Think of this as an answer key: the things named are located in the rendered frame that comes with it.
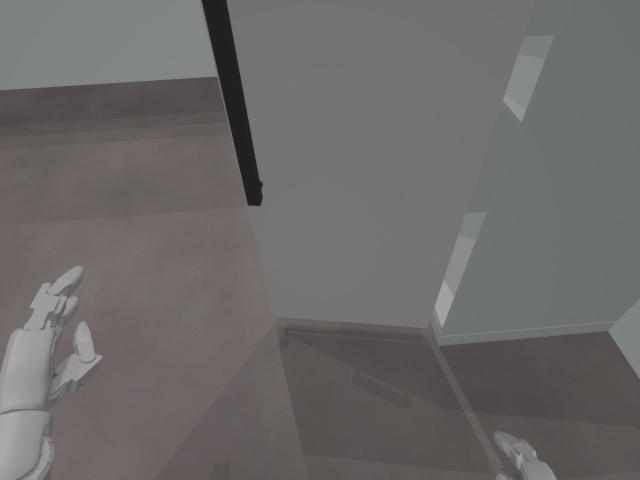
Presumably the robot left forearm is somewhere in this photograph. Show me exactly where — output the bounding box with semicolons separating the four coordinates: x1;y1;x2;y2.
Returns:
0;409;54;480

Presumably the right robot hand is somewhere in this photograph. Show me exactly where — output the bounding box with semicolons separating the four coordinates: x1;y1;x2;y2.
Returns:
494;431;557;480

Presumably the fridge door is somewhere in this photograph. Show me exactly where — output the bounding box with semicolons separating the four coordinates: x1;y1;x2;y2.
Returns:
200;0;536;328

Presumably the handle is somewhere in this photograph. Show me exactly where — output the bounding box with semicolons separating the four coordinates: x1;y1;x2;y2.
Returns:
202;0;263;206

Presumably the left robot hand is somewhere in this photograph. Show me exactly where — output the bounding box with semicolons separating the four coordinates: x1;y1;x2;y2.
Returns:
0;266;102;415

